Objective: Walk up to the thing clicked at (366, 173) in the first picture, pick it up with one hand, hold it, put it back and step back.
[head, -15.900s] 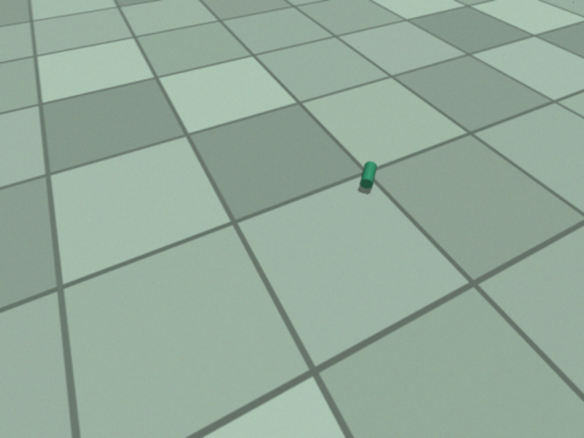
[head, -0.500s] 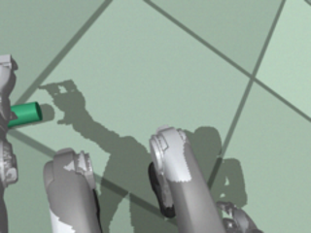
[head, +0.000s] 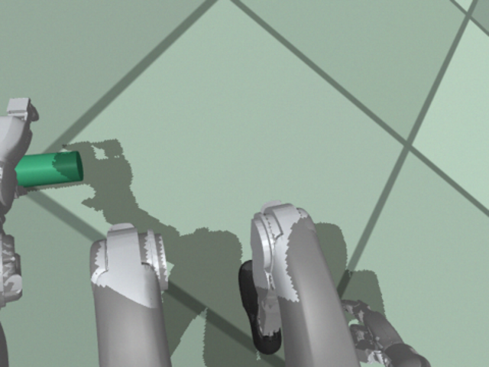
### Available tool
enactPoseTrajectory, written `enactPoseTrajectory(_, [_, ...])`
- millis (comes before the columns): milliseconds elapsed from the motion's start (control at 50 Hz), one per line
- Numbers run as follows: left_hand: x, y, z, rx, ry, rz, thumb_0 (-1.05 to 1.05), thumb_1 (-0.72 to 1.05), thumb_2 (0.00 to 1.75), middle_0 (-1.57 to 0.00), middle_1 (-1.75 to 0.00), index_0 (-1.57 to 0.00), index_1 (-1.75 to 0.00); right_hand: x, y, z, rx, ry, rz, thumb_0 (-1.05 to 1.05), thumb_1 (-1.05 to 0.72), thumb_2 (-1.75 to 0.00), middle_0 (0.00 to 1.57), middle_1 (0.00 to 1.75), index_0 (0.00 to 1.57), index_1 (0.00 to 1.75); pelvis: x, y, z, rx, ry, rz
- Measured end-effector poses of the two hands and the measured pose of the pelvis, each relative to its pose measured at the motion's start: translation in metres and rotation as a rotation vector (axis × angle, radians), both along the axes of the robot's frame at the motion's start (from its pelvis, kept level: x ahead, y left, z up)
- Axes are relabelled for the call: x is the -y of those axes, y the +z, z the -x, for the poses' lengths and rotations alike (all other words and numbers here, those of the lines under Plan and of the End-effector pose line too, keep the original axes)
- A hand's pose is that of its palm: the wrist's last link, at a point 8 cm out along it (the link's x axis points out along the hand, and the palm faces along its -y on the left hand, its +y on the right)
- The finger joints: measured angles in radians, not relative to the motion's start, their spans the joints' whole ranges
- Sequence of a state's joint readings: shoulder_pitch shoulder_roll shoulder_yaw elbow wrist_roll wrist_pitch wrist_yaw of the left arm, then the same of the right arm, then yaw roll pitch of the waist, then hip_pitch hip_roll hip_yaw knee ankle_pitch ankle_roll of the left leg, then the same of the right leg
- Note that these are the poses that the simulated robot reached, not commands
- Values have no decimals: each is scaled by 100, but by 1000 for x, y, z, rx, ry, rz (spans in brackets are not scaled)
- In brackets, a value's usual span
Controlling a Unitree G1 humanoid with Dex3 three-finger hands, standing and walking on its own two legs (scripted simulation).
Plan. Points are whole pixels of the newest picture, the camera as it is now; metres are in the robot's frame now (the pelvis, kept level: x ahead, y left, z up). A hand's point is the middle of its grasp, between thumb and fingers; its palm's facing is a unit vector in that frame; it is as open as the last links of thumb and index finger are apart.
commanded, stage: rest palm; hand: left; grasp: from above
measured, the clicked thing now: (41, 169) +0.46 +0.31 -0.28
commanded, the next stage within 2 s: close in 1.08 s
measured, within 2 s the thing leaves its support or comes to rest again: neither
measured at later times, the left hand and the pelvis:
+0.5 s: hand (37, 174) +0.44 +0.30 -0.23, palm faces -0.48 -0.11 -0.87, open 14.1 cm; pelvis +0.00 +0.00 -0.01, yaw -3 degrees
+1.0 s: hand (39, 172) +0.45 +0.31 -0.25, palm faces -0.47 -0.15 -0.87, open 14.1 cm; pelvis +0.00 +0.01 -0.02, yaw -5 degrees
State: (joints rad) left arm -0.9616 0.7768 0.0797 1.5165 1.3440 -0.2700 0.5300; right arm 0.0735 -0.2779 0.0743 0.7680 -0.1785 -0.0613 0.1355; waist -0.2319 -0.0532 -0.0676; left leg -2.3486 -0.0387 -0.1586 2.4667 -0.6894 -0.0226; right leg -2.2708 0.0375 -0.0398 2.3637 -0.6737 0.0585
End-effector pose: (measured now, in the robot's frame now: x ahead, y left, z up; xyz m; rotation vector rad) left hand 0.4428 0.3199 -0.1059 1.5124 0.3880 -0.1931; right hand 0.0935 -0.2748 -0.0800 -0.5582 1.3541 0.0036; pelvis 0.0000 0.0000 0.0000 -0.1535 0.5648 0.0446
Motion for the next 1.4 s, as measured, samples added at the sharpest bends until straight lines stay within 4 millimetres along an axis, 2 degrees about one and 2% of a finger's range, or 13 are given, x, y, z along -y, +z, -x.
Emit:
enactPoseTrajectory(80, [2,7,-23,-34,46,-19,0,-47,102,-10,-108,-11,-106,-4,3,-2,27,2,-6,0,-90,-89,20,30,20,30,-1,2,0,-8,-4,7])
enactPoseTrajectory(160, [9,-2,-33,-108,57,-9,0,-47,99,-9,-107,-10,-105,-7,5,12,5,-22,-14,0,-90,-89,20,30,20,30,-3,4,-1,-11,-7,14])
enactPoseTrajectory(340, [18,-43,-9,-194,7,63,0,-48,97,-8,-104,-10,-102,-12,9,56,-148,-47,-24,0,-90,-89,20,30,20,30,0,5,-1,6,-16,18])
enactPoseTrajectory(460, [14,-61,-2,-149,-15,75,0,-51,99,-8,-101,-9,-100,-8,10,69,-201,-14,-1,0,-90,-89,20,30,20,30,1,-5,0,29,-26,24])
enactPoseTrajectory(560, [13,-69,-6,-100,-16,56,0,-51,101,-9,-99,-8,-99,-7,8,66,-193,27,13,0,-89,-89,20,30,20,30,0,-13,-2,43,-35,33])
enactPoseTrajectory(740, [18,-79,-18,-84,21,39,0,-50,102,-9,-100,-8,-100,-16,6,47,-135,84,-14,0,-90,-89,20,30,20,30,-5,-17,-5,44,-45,56])
enactPoseTrajectory(940, [12,-87,-15,-117,64,53,0,-50,99,-9,-100,-8,-99,-24,7,30,-99,127,-47,0,-90,-90,20,30,20,30,-8,-15,-6,49,-43,68])
enactPoseTrajectory(1080, [4,-92,-9,-142,63,63,0,-50,100,-9,-99,-9,-99,-22,11,37,-122,135,-38,0,-90,-90,20,30,20,30,-9,-16,-3,65,-44,76])
enactPoseTrajectory(1220, [9,-96,-8,-130,13,77,0,-49,101,-10,-100,-10,-100,-23,17,48,-157,141,-31,0,-90,-90,20,30,20,30,-10,-17,-2,81,-50,84])
enactPoseTrajectory(1400, [17,-100,-9,-86,-4,66,0,-33,93,-19,-99,-20,-97,-25,21,51,-150,161,-31,0,-90,-90,20,30,20,30,-11,-19,-1,92,-58,94])
